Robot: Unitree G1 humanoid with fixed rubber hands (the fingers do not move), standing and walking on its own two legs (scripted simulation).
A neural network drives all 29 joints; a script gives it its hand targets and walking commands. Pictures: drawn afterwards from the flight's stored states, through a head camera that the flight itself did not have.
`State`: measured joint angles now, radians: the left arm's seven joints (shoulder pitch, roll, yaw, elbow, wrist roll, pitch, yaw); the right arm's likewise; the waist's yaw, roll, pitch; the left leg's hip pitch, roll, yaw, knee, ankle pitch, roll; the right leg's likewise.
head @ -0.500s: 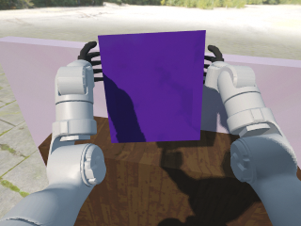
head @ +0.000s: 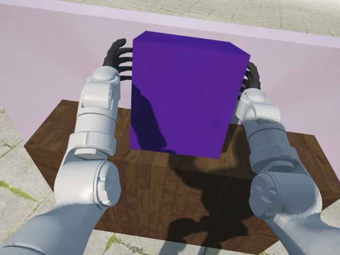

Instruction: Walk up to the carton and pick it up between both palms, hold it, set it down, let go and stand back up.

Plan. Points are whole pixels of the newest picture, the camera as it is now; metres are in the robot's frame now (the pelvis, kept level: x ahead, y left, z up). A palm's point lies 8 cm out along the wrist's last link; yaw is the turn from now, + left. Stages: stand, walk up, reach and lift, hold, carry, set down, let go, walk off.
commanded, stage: set down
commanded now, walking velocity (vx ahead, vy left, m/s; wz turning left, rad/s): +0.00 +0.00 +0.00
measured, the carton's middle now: (181, 93) +0.48 -0.05 +0.17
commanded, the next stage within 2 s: none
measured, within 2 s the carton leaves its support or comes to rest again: neither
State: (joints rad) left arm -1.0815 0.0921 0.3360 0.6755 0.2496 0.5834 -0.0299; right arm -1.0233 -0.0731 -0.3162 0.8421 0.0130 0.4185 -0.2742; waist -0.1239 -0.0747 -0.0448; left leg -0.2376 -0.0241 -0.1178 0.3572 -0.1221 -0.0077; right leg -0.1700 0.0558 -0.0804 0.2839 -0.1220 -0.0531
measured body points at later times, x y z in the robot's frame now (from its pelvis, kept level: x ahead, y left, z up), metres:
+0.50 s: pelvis +0.07 +0.00 +0.00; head +0.06 +0.02 +0.45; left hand +0.48 +0.13 +0.29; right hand +0.47 -0.18 +0.25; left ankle +0.04 +0.12 -0.74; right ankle +0.02 -0.08 -0.75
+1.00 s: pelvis +0.04 +0.00 +0.00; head +0.08 +0.02 +0.45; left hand +0.51 +0.07 +0.20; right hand +0.46 -0.24 +0.19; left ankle +0.04 +0.12 -0.75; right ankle +0.02 -0.08 -0.75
